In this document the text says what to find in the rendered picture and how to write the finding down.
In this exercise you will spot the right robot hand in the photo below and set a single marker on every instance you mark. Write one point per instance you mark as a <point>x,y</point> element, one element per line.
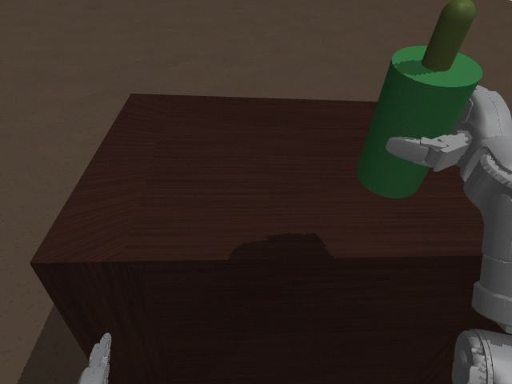
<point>486,115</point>

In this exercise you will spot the bottle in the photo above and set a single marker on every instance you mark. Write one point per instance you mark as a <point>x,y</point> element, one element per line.
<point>425,90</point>

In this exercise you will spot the left robot hand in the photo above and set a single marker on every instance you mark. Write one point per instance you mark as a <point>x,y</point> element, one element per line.
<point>99,367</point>

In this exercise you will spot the right robot arm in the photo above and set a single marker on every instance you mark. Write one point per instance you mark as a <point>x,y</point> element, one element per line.
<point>482,356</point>

